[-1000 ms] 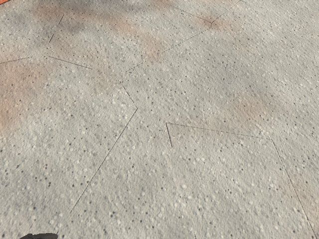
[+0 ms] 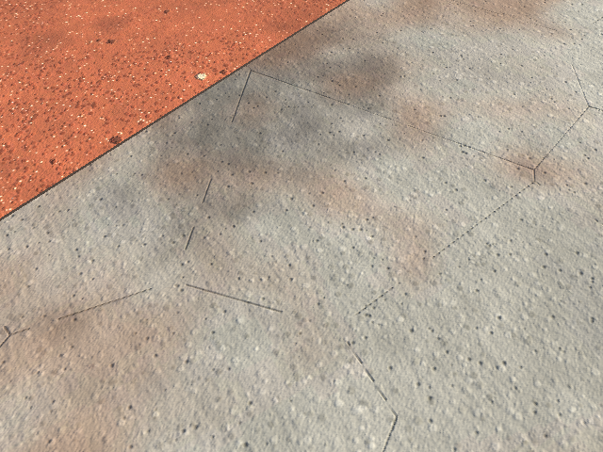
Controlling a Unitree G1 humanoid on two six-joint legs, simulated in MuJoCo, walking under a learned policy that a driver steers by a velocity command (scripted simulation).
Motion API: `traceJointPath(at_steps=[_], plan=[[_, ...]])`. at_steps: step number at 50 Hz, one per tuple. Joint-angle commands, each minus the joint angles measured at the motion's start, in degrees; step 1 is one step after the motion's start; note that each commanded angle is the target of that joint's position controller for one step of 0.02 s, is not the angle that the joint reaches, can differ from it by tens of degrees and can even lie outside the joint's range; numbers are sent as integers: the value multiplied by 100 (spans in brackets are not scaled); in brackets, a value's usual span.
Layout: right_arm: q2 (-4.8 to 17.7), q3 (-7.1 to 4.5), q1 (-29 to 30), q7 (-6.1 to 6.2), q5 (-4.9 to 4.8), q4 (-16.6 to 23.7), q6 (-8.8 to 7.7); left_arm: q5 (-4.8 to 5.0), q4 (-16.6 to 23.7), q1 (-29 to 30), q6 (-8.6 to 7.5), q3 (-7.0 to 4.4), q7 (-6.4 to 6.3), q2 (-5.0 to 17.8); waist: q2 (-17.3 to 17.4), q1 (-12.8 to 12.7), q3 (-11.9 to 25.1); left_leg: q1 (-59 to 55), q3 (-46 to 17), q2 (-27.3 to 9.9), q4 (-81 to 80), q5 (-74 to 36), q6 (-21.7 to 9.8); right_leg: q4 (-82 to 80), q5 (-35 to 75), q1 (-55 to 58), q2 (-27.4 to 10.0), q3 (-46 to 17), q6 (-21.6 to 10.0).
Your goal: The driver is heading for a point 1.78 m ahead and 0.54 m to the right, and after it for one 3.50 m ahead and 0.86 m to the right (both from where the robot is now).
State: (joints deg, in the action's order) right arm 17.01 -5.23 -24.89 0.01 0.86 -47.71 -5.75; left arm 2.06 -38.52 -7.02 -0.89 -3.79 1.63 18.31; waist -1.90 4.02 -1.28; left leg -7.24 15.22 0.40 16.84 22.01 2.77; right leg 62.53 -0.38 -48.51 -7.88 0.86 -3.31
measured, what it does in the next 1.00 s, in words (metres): walks ahead, turning right: right foot, then left foot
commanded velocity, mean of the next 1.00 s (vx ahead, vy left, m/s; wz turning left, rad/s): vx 1.00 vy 0.00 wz -0.71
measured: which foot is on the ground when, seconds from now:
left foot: down 0.00-0.14, up 0.16-0.58, down 0.60-1.00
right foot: up 0.00-0.12, down 0.14-0.58, up 0.60-1.00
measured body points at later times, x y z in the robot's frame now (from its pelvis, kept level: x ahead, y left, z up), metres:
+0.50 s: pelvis +0.43 -0.06 +0.01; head +0.45 -0.10 +0.46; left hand +0.55 +0.18 -0.09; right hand +0.61 -0.38 -0.02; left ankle +0.73 +0.02 -0.66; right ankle +0.29 -0.06 -0.72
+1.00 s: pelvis +0.79 -0.27 +0.00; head +0.81 -0.30 +0.45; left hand +1.13 -0.35 -0.02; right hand +0.54 -0.37 -0.13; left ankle +0.75 -0.03 -0.72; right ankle +0.85 -0.52 -0.69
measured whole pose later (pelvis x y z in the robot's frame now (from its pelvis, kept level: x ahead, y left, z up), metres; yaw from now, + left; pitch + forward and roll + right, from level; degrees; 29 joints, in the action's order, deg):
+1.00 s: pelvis +0.79 -0.27 +0.00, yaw -42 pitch +1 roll +2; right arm 14.3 -2.4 -33.8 -0.7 -1.9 -50.3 -5.5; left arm 0.7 -31.0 3.6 -6.0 0.5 3.4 13.7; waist -0.9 9.3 -2.1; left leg -10.7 -0.6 -0.1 10.6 22.6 1.3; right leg 38.3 0.8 -40.7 -4.3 -3.2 -2.2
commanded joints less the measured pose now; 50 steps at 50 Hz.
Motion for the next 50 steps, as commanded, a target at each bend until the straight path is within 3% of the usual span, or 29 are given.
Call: traceJointPath(at_steps=[1,3,5,6,7,8,9,10,11,12,15,19,22,25,27,28,29,30,31,32,33,34,35,36,39,43,45,48,50], plan=[[823,-102,1123,68,-41,634,-135,-32,315,100,-64,72,200,55,-2,-516,-1045,1300,75,-1403,-1176,-2587,-717,-1074,740,798,-37,228,-211],[1214,-183,1075,76,-62,631,-41,21,399,76,-97,-20,256,287,203,-650,-698,687,205,-1442,-563,-5436,-657,-1424,510,1500,439,819,-400],[1577,-276,1235,65,-166,708,128,151,297,-926,11,-230,211,726,794,-1299,16,235,181,-1577,1057,-8201,-672,-1251,-462,2654,919,1122,-625],[1602,-287,1448,45,-219,806,158,144,54,-2061,97,-437,170,1130,937,-1863,590,745,17,-1584,2495,-8505,-719,-1282,-882,4160,1090,1023,-819],[1324,-200,1704,16,-260,823,100,151,-287,-3200,166,-647,60,1484,533,-2403,918,1874,-98,-1117,4682,-6788,-519,-1928,-652,5901,1080,479,-1068],[44,150,1654,-52,-101,1008,-136,93,-391,-2791,187,-636,37,1662,-1980,-1620,101,3899,-509,444,7725,779,-237,-2373,99,6238,752,-858,-1490],[-216,327,757,-105,-242,1523,-422,-164,74,-2027,-73,-357,112,1401,-2430,-530,1541,5399,-2158,652,8386,1224,-391,-4043,-2919,6947,-386,-4735,-2579],[576,226,1564,-114,-337,1578,-568,-152,310,-1957,-209,-297,157,839,-985,-942,1303,5375,-2536,278,7797,520,-691,-4995,-4078,6488,-590,-5341,-2161],[648,168,2002,-86,-438,1711,-570,-175,201,-1957,-364,-281,205,755,33,-720,444,5441,-2400,155,7125,132,-765,-5262,-4140,5577,-576,-5274,-1915],[548,191,1974,-10,-290,1599,-492,-154,227,-1654,-473,-241,235,654,832,-450,290,4994,-2491,-143,6544,-189,-742,-5082,-3808,4855,-431,-4867,-1694],[539,115,1728,25,-91,1482,-250,-122,387,-1045,-503,-217,59,650,655,-75,-109,4201,-2560,-403,5405,-511,-366,-4996,-2484,3431,238,-3541,-1629],[139,223,3006,60,45,1888,-178,4,175,-1473,-417,-123,-220,372,395,-614,-515,4016,-2070,-234,3188,-1767,71,-4994,-953,2903,800,-2394,-1386],[-43,229,3563,-38,-49,2129,-227,12,22,-1636,-300,-167,-251,441,-62,-968,-391,3374,-1821,139,1822,-2706,159,-4815,-952,2781,973,-2237,-1045],[279,51,3615,-87,-252,2211,-307,78,-143,-1716,-285,-198,-275,377,-373,-1004,-235,2927,-2080,227,1148,-2833,158,-4447,-1169,3309,825,-2660,-885],[547,-80,3430,-83,-351,2197,-369,87,-185,-1624,-247,-255,-332,404,-549,-806,-188,2838,-2161,162,908,-2438,58,-3996,-351,3975,632,-2874,-777],[772,-210,2850,-55,-373,2082,-401,33,-149,-1486,-224,-289,-327,464,-631,-457,171,2274,-2062,203,950,-2187,-67,-3385,734,4216,656,-2834,-664],[946,-321,1740,0,-400,1889,-382,-111,-39,-1207,-204,-271,-258,494,-691,208,922,1041,-2041,-8,1145,-2072,-249,-2177,1525,4096,804,-2580,-462],[1105,-324,173,85,-359,1652,-284,-327,191,-959,-209,-98,-181,81,-410,829,2088,-1183,-2837,-884,1925,-871,-440,-226,489,2882,934,-2241,-336],[1519,-334,-17,-41,-19,1479,-304,88,438,-2253,-254,106,-150,-616,2839,-109,2954,-2760,-6653,-2406,336,1732,-1450,1710,-3406,827,1651,-1735,-84],[953,-250,322,-119,-24,1579,-286,327,239,-2127,-218,131,-234,-72,2793,69,2297,-2288,-7303,-2391,-85,3360,-1456,2254,-2707,88,937,-1399,-58],[482,-161,570,-84,-97,1560,-211,145,265,-1381,-202,71,-232,331,1824,296,1364,-1407,-6138,-2023,-137,2644,-1265,2228,-2185,-3,785,-1085,-35],[475,-131,630,-77,-49,1389,-142,-32,312,-906,-219,51,-216,374,662,244,820,-531,-5203,-1739,-133,1333,-1139,2005,-1922,281,637,-926,-30],[502,-125,641,-98,13,1229,-116,-164,462,-419,-280,54,-194,270,232,182,383,177,-4509,-1462,-165,417,-1086,1627,-1847,487,514,-883,-76],[417,-66,730,-102,63,1113,-147,-87,532,-398,-289,67,-142,135,371,-48,168,654,-4109,-1360,-254,-32,-1146,1374,-1763,683,346,-975,-113],[71,69,644,-191,-120,775,-203,58,565,-376,-224,157,-101,-140,528,-305,-103,1105,-3564,-1309,-530,-381,-1320,847,-1970,569,192,-990,-180],[507,38,479,-133,-162,559,-204,-127,820,288,-349,252,4,-89,273,-431,-645,1381,-3112,-1402,-999,-1062,-1548,-347,-743,-57,17,-796,-29],[586,54,241,-97,-246,480,-190,-213,1019,961,-467,299,91,-67,185,-189,-803,1820,-2655,-1148,-1267,-1565,-1446,-1326,46,635,113,-385,95],[841,55,-180,-39,-318,312,-126,-130,1189,1502,-618,275,209,-16,288,-24,-827,1837,-2394,-1225,-1444,-2033,-1354,-2422,518,1816,469,-170,181],[934,91,-339,-21,-283,198,-40,-86,1173,1258,-658,111,182,287,626,-265,-448,1196,-2321,-1335,-779,-3696,-1173,-2849,145,2459,729,-127,102]])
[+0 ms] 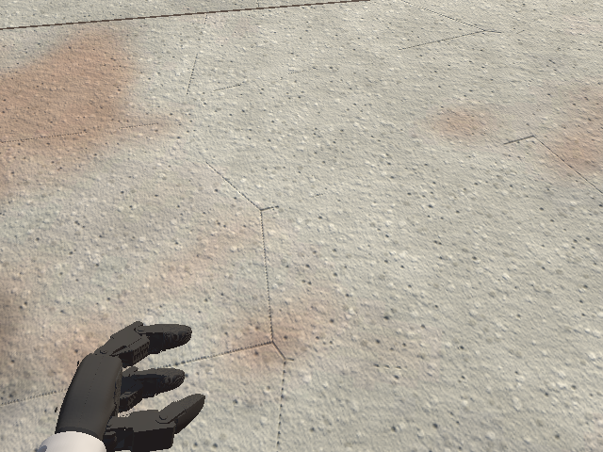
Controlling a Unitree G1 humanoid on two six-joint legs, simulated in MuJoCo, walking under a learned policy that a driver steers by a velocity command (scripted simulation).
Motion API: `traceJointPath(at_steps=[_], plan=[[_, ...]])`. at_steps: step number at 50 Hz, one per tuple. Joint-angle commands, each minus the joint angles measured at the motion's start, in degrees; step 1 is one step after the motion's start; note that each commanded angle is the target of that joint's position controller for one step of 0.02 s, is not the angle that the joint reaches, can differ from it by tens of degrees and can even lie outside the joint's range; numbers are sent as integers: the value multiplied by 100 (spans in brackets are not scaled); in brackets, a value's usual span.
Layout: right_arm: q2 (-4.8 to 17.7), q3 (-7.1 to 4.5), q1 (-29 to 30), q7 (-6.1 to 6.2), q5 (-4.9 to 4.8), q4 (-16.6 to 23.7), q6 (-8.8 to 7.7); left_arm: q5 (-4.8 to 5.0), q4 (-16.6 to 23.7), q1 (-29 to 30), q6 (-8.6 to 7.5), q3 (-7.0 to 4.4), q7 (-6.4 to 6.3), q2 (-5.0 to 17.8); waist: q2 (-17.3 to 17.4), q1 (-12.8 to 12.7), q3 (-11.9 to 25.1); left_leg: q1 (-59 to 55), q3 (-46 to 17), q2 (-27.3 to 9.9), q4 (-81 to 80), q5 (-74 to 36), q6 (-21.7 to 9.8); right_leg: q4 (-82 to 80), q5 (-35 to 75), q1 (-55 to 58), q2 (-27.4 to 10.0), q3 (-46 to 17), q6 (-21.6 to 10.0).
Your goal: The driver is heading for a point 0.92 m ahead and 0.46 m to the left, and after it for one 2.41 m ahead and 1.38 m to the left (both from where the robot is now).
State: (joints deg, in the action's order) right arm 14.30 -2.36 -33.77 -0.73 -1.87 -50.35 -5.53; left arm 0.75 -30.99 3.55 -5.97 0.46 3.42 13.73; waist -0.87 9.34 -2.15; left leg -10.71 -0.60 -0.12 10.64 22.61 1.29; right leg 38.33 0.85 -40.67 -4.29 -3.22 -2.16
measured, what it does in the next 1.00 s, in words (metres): walks ahead, turning left: right foot, then left foot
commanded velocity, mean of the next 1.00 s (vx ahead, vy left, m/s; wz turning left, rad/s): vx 1.00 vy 0.00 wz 0.83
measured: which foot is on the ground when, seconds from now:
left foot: down 0.00-0.06, up 0.08-0.50, down 0.52-0.96, up 0.98-1.00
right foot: up 0.00-0.04, down 0.06-0.52, up 0.54-0.92, down 0.94-1.00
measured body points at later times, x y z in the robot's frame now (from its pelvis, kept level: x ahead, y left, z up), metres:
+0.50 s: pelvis +0.44 +0.04 -0.02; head +0.44 +0.07 +0.42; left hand +0.34 +0.32 -0.16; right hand +0.73 -0.11 -0.08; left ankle +0.58 +0.17 -0.71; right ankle +0.24 -0.16 -0.71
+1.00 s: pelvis +0.85 +0.23 -0.02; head +0.86 +0.25 +0.43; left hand +0.82 +0.58 -0.06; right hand +1.11 +0.08 -0.12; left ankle +0.61 +0.16 -0.65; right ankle +1.03 +0.22 -0.72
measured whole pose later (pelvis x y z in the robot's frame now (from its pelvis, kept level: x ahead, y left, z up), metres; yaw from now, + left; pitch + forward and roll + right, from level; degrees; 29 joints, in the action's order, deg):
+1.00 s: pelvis +0.85 +0.23 -0.02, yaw +53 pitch +1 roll -3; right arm 18.7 -4.4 -21.2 0.7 -2.9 -41.8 -2.0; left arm 0.7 -32.3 -1.4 -7.9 -2.7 0.7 16.1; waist 2.8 4.1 -2.5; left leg 8.9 -15.4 5.1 63.2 30.2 -4.6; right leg 37.6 -9.9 -29.5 2.5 -2.3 2.3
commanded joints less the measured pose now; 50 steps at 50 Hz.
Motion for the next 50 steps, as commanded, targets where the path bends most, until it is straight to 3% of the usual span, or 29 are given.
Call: traceJointPath(at_steps=[1,2,3,4,5,6,7,9,11,16,20,22,24,25,26,27,28,29,30,31,34,38,40,44,45,47,48,49,50], plan=[[1312,-196,496,56,50,395,-17,67,339,-307,-141,-447,-53,993,818,-1138,106,1338,-659,-1243,623,-4986,-920,-461,-339,2377,566,386,-121],[1403,-190,568,65,112,367,30,95,170,-1243,-95,-588,-135,1206,1032,-1763,678,1743,-466,-1064,1881,-5653,-755,-424,-635,3675,642,491,-216],[1229,-118,802,84,221,535,16,50,-95,-2592,-8,-704,-260,1435,964,-2450,1439,3214,-496,-848,3693,-4612,-529,29,-967,5696,-111,-153,-339],[78,155,-114,96,170,722,-85,-169,-289,-3086,4,-786,-285,2019,-1095,-1771,2785,4791,-524,-64,6011,6,-345,-660,-3245,7387,-1814,-3068,-954],[323,132,23,104,-167,774,-163,-171,-349,-3311,-11,-701,-219,1675,-1703,-1900,3242,5276,-1015,-77,7001,328,-434,-2041,-4733,7147,-2016,-4861,-1121],[628,2,827,160,-339,949,-135,-80,-503,-2979,-26,-602,-223,1256,-1295,-1884,1862,6013,-794,-286,7410,-6,-406,-2260,-4539,6407,-1841,-4099,-929],[604,9,1279,178,-257,1054,-104,-51,-624,-2695,-27,-539,-228,1013,-784,-1760,1092,6137,-618,-543,7303,-364,-408,-2201,-3522,5547,-1743,-3121,-856],[461,-45,1375,110,-66,1051,74,-239,-770,-2089,-70,-455,-216,555,-507,-1182,477,5404,-638,-941,6838,-795,-414,-2365,-2151,3964,-1372,-1758,-765],[225,-45,1351,22,-145,1087,342,-154,-890,-1617,-98,-442,-216,314,-636,-845,112,5121,-655,-1144,6540,-625,-386,-2699,-1571,3271,-1309,-810,-684],[283,-26,1982,-91,15,1368,471,-173,-1008,-1306,-161,-555,-352,732,-143,-627,-555,5368,-366,-1093,5415,-2176,-304,-3186,-467,2859,-977,980,-502],[499,-35,2850,-325,21,1592,375,-109,-1100,-1668,-119,-663,-395,1298,317,-896,-755,4785,430,-729,3728,-3123,-621,-3310,398,3528,-852,1782,-260],[790,-147,2794,-364,-43,1657,361,-76,-1096,-1769,-4,-737,-386,1654,13,-735,-456,4248,973,-229,3480,-2734,-811,-2638,3337,4268,-911,1909,-180],[1213,-356,1753,-324,-153,1516,456,3,-1016,-1679,186,-815,-391,1967,-537,-56,194,3091,1254,244,3676,-1708,-1052,-882,5944,4591,-1069,1909,-183],[1634,-578,498,-275,-126,1195,533,16,-929,-1508,219,-810,-394,1963,-563,543,796,1411,1075,405,3621,-1374,-1265,701,5983,3910,-1042,1737,-198],[1878,-721,-323,-152,-170,895,603,35,-965,-1392,149,-685,-374,1542,117,861,831,-22,391,289,3140,-1458,-1504,3058,2785,2555,-407,1664,85],[2178,-672,208,-160,-102,943,595,-150,-691,-1769,-108,-334,-304,308,2428,-180,478,-580,-1572,-237,2721,-1824,-2127,5662,-3436,430,864,1038,330],[1905,-503,716,-219,115,1396,365,60,-194,-2106,-395,-222,-250,438,2307,-639,1846,-1226,-5018,-1398,888,1251,-3041,6007,-3401,-786,1003,-426,129],[1425,-458,687,-234,107,1488,225,207,-136,-1170,-519,-352,-252,1146,944,-271,1229,-588,-5283,-1447,96,2032,-2537,5327,-2715,-827,631,-611,-114],[1334,-423,844,-267,144,1411,92,250,-31,-858,-526,-363,-287,1089,34,-560,522,369,-5039,-1383,10,1870,-2325,4636,-2311,-742,467,-548,-158],[1216,-378,1178,-286,141,1445,5,69,-160,-895,-459,-328,-355,946,-548,-833,316,1164,-4519,-1181,188,1236,-2179,4131,-2090,-237,219,-619,-110],[1059,-310,1710,-114,125,1555,-14,-97,-281,-1211,-205,-406,-367,976,-207,-1241,-63,2564,-3210,-553,220,-5,-2137,2933,-1905,556,-21,-672,248],[968,-283,1486,153,-8,1390,80,-217,183,116,-158,-250,-336,450,-21,-724,-462,3535,-1968,128,247,-1116,-1773,497,-205,1242,261,-97,632],[1096,-347,1297,176,-27,1288,150,-121,340,434,-188,-262,-272,377,210,-444,-288,3750,-1943,166,304,-811,-1523,-333,608,1971,537,79,696],[957,-380,1126,232,-109,1111,185,152,401,388,-250,-504,-261,876,687,-499,-136,2528,-2545,-125,976,-699,-1265,-1052,376,2111,477,-389,670],[960,-401,1161,238,-85,1098,217,184,348,110,-274,-589,-270,1021,787,-692,-5,2232,-2610,-228,1314,-1302,-1191,-1043,73,2317,462,-351,586],[824,-316,1590,131,161,1315,264,222,-51,-2087,-244,-822,-366,1354,830,-1918,1395,2633,-2175,61,3735,-2741,-784,-460,-758,4751,108,-359,284],[29,-60,1349,73,373,1472,237,137,-269,-3270,-163,-814,-419,1659,-583,-2012,2309,3915,-1720,445,5926,459,-692,-307,-2253,6606,-820,-1717,175],[-49,43,330,70,-336,1788,163,-170,-327,-2943,-198,-829,-255,1995,-3606,-1151,2782,5728,-1274,522,7561,922,-539,-2186,-5048,7198,-2221,-5704,-816],[563,-30,797,147,-367,1523,231,-145,-66,-2332,-155,-711,-258,1228,-2114,-1416,1800,6120,-1038,24,7865,178,-465,-2569,-5963,6440,-1908,-5346,-751]])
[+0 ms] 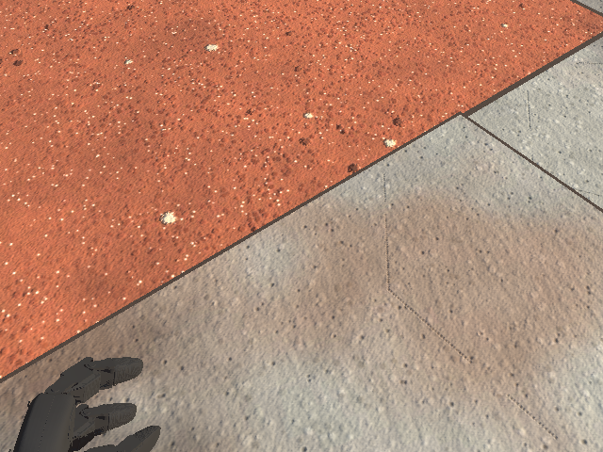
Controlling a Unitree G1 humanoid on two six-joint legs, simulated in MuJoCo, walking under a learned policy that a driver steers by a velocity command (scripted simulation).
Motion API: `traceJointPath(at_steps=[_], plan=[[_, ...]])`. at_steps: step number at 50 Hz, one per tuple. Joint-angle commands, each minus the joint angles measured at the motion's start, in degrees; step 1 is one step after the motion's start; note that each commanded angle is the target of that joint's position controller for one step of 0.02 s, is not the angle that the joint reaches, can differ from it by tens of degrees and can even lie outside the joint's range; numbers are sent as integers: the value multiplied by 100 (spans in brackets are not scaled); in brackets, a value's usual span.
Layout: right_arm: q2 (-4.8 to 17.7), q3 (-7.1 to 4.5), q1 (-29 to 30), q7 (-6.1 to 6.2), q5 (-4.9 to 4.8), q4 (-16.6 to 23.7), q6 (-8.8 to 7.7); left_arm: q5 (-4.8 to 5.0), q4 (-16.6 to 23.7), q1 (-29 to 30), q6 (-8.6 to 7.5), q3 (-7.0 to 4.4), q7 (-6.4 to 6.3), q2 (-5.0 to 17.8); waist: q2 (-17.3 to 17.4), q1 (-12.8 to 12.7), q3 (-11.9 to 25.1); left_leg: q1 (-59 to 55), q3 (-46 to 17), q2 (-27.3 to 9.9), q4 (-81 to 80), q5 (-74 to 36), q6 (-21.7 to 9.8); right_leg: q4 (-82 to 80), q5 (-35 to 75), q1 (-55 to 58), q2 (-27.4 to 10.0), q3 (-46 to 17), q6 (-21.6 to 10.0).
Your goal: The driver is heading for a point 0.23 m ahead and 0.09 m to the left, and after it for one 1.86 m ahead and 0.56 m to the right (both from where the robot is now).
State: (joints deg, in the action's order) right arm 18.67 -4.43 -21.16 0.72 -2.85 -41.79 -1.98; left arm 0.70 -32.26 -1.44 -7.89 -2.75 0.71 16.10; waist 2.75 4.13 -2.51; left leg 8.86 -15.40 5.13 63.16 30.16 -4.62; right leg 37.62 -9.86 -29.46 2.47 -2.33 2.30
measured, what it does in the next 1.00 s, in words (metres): walks ahead, turning right: left foot, then right foot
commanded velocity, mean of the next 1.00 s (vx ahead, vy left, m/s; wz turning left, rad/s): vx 0.24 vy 0.00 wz -0.30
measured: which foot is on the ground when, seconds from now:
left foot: up 0.00-0.32, down 0.34-0.78, up 0.80-1.00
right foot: down 0.00-0.36, up 0.38-0.76, down 0.78-1.00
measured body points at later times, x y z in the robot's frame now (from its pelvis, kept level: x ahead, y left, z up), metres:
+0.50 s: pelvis +0.27 +0.01 +0.03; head +0.32 +0.03 +0.47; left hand +0.32 +0.31 -0.10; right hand +0.52 -0.20 -0.04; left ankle +0.36 +0.11 -0.70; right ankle +0.20 -0.15 -0.62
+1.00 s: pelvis +0.32 -0.04 +0.04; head +0.36 -0.09 +0.48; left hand +0.56 +0.19 -0.04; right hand +0.39 -0.38 -0.07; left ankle +0.41 +0.11 -0.63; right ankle +0.31 -0.13 -0.70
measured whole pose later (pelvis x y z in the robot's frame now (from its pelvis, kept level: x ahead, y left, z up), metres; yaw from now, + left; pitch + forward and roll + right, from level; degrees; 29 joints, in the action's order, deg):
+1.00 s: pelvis +0.32 -0.04 +0.04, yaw -23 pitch +3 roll +3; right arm 18.3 -5.6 -1.2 1.9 0.4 -42.5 0.1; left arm 0.7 -35.4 -13.0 2.2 -4.6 -2.0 19.0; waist 0.5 -0.8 -3.5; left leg 33.4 -4.3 2.0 57.5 19.0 3.3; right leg 28.1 -11.4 -19.7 2.0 -6.2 -2.9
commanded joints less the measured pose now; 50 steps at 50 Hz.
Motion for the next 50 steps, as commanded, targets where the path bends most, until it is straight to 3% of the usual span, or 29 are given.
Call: traceJointPath(at_steps=[1,2,3,5,7,10,12,14,16,17,18,19,20,21,22,24,26,28,32,37,38,39,40,41,42,43,44,47,50], plan=[[508,78,295,-15,-68,767,-79,-121,2,-1656,115,-311,-38,697,-1494,-1033,1057,4122,704,-599,2495,-923,187,-2391,-3462,4536,-2325,-4130,-1088],[498,43,806,-14,120,854,-30,-203,-101,-1473,163,-286,-47,663,-342,-949,498,3735,764,-832,2214,-1058,242,-2216,-1433,3638,-2050,-2990,-985],[494,-7,1006,-44,210,997,-13,-234,-224,-1246,175,-276,-60,607,-319,-748,194,3462,705,-1031,1774,-1116,296,-2072,60,3003,-1877,-2199,-1031],[407,-52,981,-96,74,1079,112,-150,-452,-1041,147,-203,-84,344,-727,-478,36,3126,822,-1248,1166,-834,369,-2020,1953,2516,-1605,-1044,-951],[85,66,1206,-122,119,1254,150,-49,-687,-1104,114,-227,-82,485,-692,-433,-67,3184,1025,-1227,511,-851,436,-2164,3127,2276,-1682,-673,-1135],[-148,216,1388,-218,196,1236,7,-31,-846,-987,142,-312,-70,985,-492,-361,158,2354,1231,-892,-1258,-1986,404,-2376,3635,1945,-1520,-109,-1284],[-105,236,1690,-327,270,1161,-119,102,-991,-1126,166,-296,-48,1078,-515,-488,322,1539,1431,-591,-2364,-2929,316,-2411,3505,1920,-1289,146,-1176],[107,175,1987,-385,348,1200,-204,189,-1153,-1367,193,-312,-36,1260,-559,-482,353,1287,1404,-465,-3009,-3209,163,-2223,3587,2357,-1403,-79,-1091],[437,44,1582,-339,450,997,-270,190,-1223,-1405,220,-297,-60,1309,-609,-141,644,522,1451,-322,-3653,-3631,-39,-1473,4029,2615,-1279,-139,-860],[647,-31,1257,-278,535,889,-288,177,-1231,-1468,228,-251,-62,1221,-581,65,879,-275,1447,-444,-3933,-4602,-166,-795,3854,2360,-1038,-59,-659],[1032,-100,795,-162,674,845,-266,5,-1033,-1473,230,-125,-62,931,-123,191,1547,-1723,667,-1475,-3335,-7366,-460,554,1918,1379,-657,65,-372],[1072,-39,883,-96,798,1000,-137,-23,-1134,-2542,314,65,-30,408,1136,-178,2715,-3226,-999,-3407,-2896,-9510,-1604,2795,-3034,-84,-88,-64,23],[782,-17,829,-104,587,1057,1,82,-1256,-2580,425,-96,-44,1069,601,40,3240,-2835,-861,-3201,-3010,-8479,-1611,3422,-3246,-111,-301,-579,69],[612,36,1103,-110,430,1017,53,193,-1100,-2106,523,-195,-68,1206,368,-50,2470,-2258,-331,-2854,-3316,-7337,-1416,3508,-2964,-543,-466,-405,130],[452,65,1337,-99,337,897,69,180,-1055,-1912,639,-189,-141,1047,99,-205,1914,-1678,7,-2567,-3608,-6237,-1202,3309,-2600,-756,-645,-231,229],[367,66,1803,-88,396,797,81,130,-1065,-2082,942,-223,-245,875,372,-579,1158,-136,567,-2300,-4315,-4637,-1057,3300,-2079,-238,-807,-62,461],[314,37,2183,-51,494,786,50,95,-980,-2203,1126,-231,-311,653,558,-772,901,706,1017,-2275,-4782,-3660,-1073,3230,-1691,119,-827,98,552],[308,1,2261,16,493,695,7,49,-794,-1919,1188,-245,-310,594,474,-740,806,824,1360,-2320,-4919,-3217,-1036,2772,-1277,114,-952,132,490],[520,-111,2240,131,435,527,42,18,-486,-1356,1172,-208,-130,537,349,-612,894,645,1934,-2419,-4850,-3081,-896,1557,-567,566,-1026,327,209],[730,-234,2187,21,173,331,140,8,-329,-1298,1294,-339,43,758,289,-742,841,204,2283,-2573,-4158,-2784,-409,89,-528,1218,-774,756,-269],[606,-224,2042,0,118,237,169,-31,-380,-1437,1300,-406,8,851,60,-775,799,334,2460,-2357,-3670,-2288,-125,-354,-266,1538,-607,721,-464],[406,-200,1732,-28,151,92,223,-74,-434,-1701,1277,-532,-68,1181,-769,-777,553,899,2807,-1889,-2612,-1451,308,-1059,1003,1956,-792,45,-775],[226,-151,1656,-26,414,281,265,-56,-270,-1739,1221,-692,-181,1969,-2638,-512,219,2778,3037,-969,-644,831,949,-1481,3008,2610,-2057,-2146,-1590],[358,-161,2356,49,492,555,259,-278,-110,-1700,1015,-651,-103,1987,-2098,-850,689,3300,1680,-493,353,946,955,-1874,2168,2332,-2328,-3091,-2273],[471,-204,2524,97,356,574,259,-267,-130,-1559,854,-627,-41,1852,-1430,-795,663,3471,1306,-538,550,447,793,-2019,1480,2375,-2128,-2657,-2088],[454,-220,2417,144,299,526,234,-129,-122,-1299,787,-610,-75,1727,-1140,-585,571,3544,1146,-593,374,-145,672,-2006,1082,2356,-1869,-2366,-1784],[534,-254,2265,193,346,397,219,1,-50,-1020,806,-533,-132,1457,-926,-452,601,3512,1053,-673,224,-523,650,-1900,999,2344,-1731,-2133,-1550],[449,-253,2056,148,361,292,136,-9,167,-785,904,-430,-297,1191,-960,-309,1002,2926,990,-436,-97,-1150,744,-1656,1725,2219,-1383,-1807,-1390],[231,-156,2189,98,296,285,97,33,216,-955,949,-481,-369,1288,-890,-418,1057,2785,882,-219,-1107,-1312,875,-1526,1648,2400,-1223,-1997,-1378]])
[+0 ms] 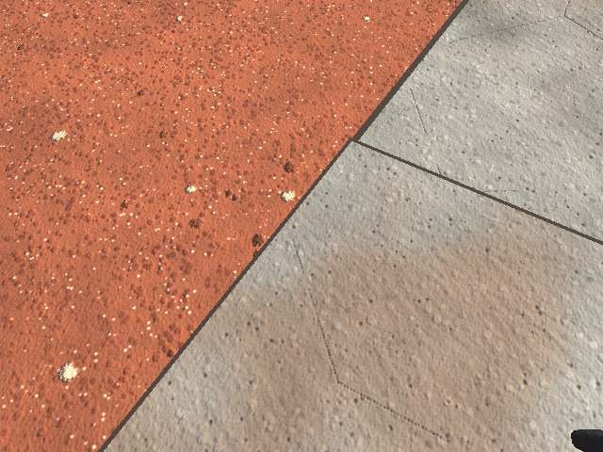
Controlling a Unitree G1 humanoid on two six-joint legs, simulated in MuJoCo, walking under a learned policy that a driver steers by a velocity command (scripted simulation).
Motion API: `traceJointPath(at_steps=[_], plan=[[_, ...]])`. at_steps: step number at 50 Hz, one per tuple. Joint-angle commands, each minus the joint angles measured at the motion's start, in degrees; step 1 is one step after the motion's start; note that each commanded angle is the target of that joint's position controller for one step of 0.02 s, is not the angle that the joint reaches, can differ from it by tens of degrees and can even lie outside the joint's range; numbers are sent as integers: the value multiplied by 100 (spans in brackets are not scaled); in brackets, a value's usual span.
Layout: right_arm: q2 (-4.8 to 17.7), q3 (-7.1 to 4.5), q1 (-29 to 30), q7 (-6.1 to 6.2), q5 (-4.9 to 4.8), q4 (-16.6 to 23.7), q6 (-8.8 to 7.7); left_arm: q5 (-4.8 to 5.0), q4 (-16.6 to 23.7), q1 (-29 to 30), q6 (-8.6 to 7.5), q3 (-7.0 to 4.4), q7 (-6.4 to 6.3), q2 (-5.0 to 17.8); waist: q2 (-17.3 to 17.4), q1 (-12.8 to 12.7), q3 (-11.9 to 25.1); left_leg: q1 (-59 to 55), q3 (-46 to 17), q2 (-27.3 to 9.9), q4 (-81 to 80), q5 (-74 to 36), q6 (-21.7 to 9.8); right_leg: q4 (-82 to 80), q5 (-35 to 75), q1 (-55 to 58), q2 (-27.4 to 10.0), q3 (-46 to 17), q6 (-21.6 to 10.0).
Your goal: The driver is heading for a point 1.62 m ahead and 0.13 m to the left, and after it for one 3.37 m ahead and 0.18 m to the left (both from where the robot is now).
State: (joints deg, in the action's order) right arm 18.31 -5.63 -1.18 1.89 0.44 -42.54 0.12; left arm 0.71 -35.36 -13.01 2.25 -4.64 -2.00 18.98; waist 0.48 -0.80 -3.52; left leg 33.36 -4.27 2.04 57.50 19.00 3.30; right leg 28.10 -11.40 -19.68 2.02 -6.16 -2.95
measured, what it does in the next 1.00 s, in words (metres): steps on the spot: left foot, then right foot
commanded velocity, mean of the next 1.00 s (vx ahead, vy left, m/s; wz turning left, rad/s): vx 0.00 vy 0.00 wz -0.09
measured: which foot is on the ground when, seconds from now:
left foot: up 0.00-0.20, down 0.22-0.60, up 0.62-0.92, down 0.94-1.00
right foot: down 0.00-0.24, up 0.26-0.58, down 0.60-0.94, up 0.96-1.00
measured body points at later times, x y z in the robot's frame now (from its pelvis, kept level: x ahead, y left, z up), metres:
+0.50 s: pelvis +0.04 +0.03 +0.00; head +0.09 +0.04 +0.45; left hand +0.30 +0.23 -0.10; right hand +0.05 -0.27 -0.10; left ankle +0.09 +0.14 -0.74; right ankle -0.04 -0.10 -0.69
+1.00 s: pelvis +0.04 +0.05 -0.02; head +0.10 +0.08 +0.42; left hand +0.22 +0.33 -0.13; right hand +0.20 -0.25 -0.10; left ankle +0.06 +0.14 -0.74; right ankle -0.03 -0.10 -0.71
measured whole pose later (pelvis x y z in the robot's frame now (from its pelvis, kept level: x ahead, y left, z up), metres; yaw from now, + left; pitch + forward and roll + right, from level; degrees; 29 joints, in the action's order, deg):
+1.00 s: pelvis +0.04 +0.05 -0.02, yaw +0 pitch +2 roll -1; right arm 19.1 -5.5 -9.4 -1.5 -0.5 -36.1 3.3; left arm -0.3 -38.4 -6.5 0.6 -5.4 -1.2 18.1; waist -2.4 0.6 -4.6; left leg 22.2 2.9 0.6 38.0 18.4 -3.6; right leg 51.9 -31.2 -19.9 -6.4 3.9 4.1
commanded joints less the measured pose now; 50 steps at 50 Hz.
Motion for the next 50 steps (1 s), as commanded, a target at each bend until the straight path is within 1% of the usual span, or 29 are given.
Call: traceJointPath(at_steps=[1,9,11,12,13,14,15,16,18,20,23,25,27,28,29,30,31,32,33,35,36,40,42,45,46,47,48,49,50], plan=[[248,-19,221,-39,-45,358,-118,38,561,219,-42,-308,-109,1032,-718,60,1141,225,-269,142,-827,-222,113,-553,1620,1380,-1134,-1715,-848],[537,-103,-94,-208,-105,290,-237,75,828,509,71,-356,-8,1040,-1180,76,1043,-1087,-417,275,-2664,-198,-25,-269,1433,974,-808,-2712,-684],[695,-189,-546,-215,-80,145,-258,109,891,680,91,-289,3,861,-978,260,1137,-2174,-385,-154,-3782,-1258,-212,183,682,544,-436,-2451,-358],[991,-235,-478,-187,-4,213,-209,18,810,166,106,-170,26,442,155,-75,1396,-2902,-1437,-1321,-3911,-1628,-666,1266,-1323,7,163,-1684,-84],[1161,-239,-393,-180,208,219,-168,30,973,178,54,-194,18,586,1586,-229,928,-2761,-2870,-2109,-4166,-2384,-1606,2388,-2616,-1189,793,-773,241],[875,-170,-195,-176,168,365,-193,-80,818,-42,-10,-318,28,1076,1223,-248,835,-2590,-2946,-2429,-4074,-2453,-1982,3486,-2478,-1357,346,-715,465],[583,-82,-33,-139,89,444,-180,-45,650,1,-8,-379,41,1232,794,-208,740,-2442,-2237,-2100,-3937,-2368,-1836,3887,-2088,-1308,227,-605,564],[492,-45,10,-108,21,458,-143,-38,542,45,27,-355,28,1092,535,-179,656,-2422,-1735,-1713,-3861,-2108,-1609,4053,-1809,-1308,189,-519,656],[529,-2,-168,-51,-53,379,-84,-12,560,184,43,-219,50,734,488,-23,552,-2501,-1315,-1480,-3847,-2432,-1590,4202,-1507,-1430,192,-344,767],[582,1,-454,-30,-8,288,-38,33,629,405,4,-113,57,521,664,139,645,-2823,-1004,-1357,-3817,-2794,-1629,3675,-1456,-1396,160,-121,817],[683,-8,-565,-46,-9,235,5,-13,631,544,-22,0,48,356,927,239,855,-3047,-796,-1407,-3714,-3037,-1664,2514,-1556,-868,-41,87,848],[523,80,-539,-123,-40,173,17,-76,533,521,-36,111,55,82,1079,231,883,-2610,-733,-1254,-3726,-2910,-1577,1266,-1497,74,-165,284,826],[634,83,-638,-194,-152,92,34,-83,335,293,-43,53,52,152,1096,118,708,-2362,-862,-1115,-3558,-2834,-1467,-166,-584,755,34,525,773],[792,43,-699,-207,-235,87,27,-74,255,160,-48,-5,39,294,1049,41,624,-2178,-984,-1070,-3475,-2851,-1366,-883,37,1148,139,598,641],[869,24,-809,-212,-268,96,-18,-64,261,76,-52,-78,-1,574,899,61,717,-1835,-1133,-1014,-3412,-2490,-1124,-934,375,1674,-109,327,450],[682,86,-751,-245,-175,188,-93,-118,288,-179,-23,-153,-74,895,265,4,991,-1272,-975,-788,-2929,-1590,-784,-636,1487,2349,-899,-184,178],[349,161,-777,-275,-207,314,-173,-228,229,-100,48,-268,-98,1299,-1168,143,928,-513,-103,-137,-2262,-20,-406,-534,2120,2205,-1748,-769,-481],[577,103,-686,-253,-241,298,-174,-291,275,38,33,-245,-70,1023,-1458,-69,918,-404,322,-129,-1340,1141,-181,-747,2134,1854,-2222,-1123,-1017],[820,-20,-629,-230,-268,285,-117,-323,326,124,-17,-158,-70,720,-1298,-150,732,-94,286,-222,-246,1547,-60,-852,2437,1752,-2329,-1128,-1178],[680,-91,-968,-154,-247,169,115,-200,340,572,-131,-79,-95,457,-1084,120,511,182,165,-409,655,1306,113,-811,2657,1599,-2064,-473,-951],[544,-64,-965,-139,-224,202,205,-142,318,688,-180,-80,-102,424,-1050,153,416,261,185,-502,621,1014,176,-814,2684,1569,-1982,-203,-852],[254,48,-616,-284,-223,594,289,-151,213,681,-164,-165,-121,508,-989,-15,486,-80,559,-634,-396,322,241,-795,2364,1601,-1844,505,-783],[290,47,-566,-384,-214,772,300,-117,172,655,-151,-241,-82,683,-996,-64,620,-504,752,-605,-976,234,112,-692,2461,1579,-1977,662,-759],[477,-63,-818,-459,-218,885,399,51,111,693,-218,-314,39,808,-965,72,698,-1099,1036,-440,-1786,-57,-175,-261,2357,1498,-2135,882,-554],[505,-116,-1061,-443,-218,845,428,114,80,751,-242,-313,71,759,-865,235,732,-1571,1131,-308,-2303,-462,-324,139,2162,1282,-2058,1109,-344],[716,-236,-1442,-355,-190,756,428,107,-45,488,-275,-284,121,589,-429,367,872,-2394,937,-140,-2821,-1067,-565,964,1826,836,-1757,1439,-15],[1460,-462,-1836,-221,-195,798,391,-70,55,430,-302,-221,142,390,985,482,910,-3570,-764,-1057,-3318,-3515,-1141,2676,-158,-670,-1092,1780,560],[1988,-504,-1803,-245,35,975,236,-244,536,940,-327,-73,95,58,2041,427,1361,-3876,-3259,-2313,-3614,-4081,-2505,4044,-3032,-2129,-93,909,830],[1570,-389,-1730,-319,63,1006,70,-201,459,1206,-311,-151,59,403,929,677,1531,-3813,-2938,-2353,-3827,-3204,-2571,4560,-2918,-2273,-261,131,744]])
Velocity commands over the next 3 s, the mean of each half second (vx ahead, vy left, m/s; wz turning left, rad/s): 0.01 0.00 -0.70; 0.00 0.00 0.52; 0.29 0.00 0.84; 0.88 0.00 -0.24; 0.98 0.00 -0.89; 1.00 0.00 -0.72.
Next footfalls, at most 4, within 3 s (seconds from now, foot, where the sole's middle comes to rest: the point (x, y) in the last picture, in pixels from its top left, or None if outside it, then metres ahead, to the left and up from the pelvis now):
0.22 left None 0.13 0.13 -0.78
0.60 right None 0.01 -0.11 -0.78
0.94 left None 0.10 0.14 -0.78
1.44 right None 0.23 -0.05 -0.78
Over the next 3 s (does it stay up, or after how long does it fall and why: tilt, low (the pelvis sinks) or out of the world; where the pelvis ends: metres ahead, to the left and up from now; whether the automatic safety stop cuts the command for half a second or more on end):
stays up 1.28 0.20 -0.04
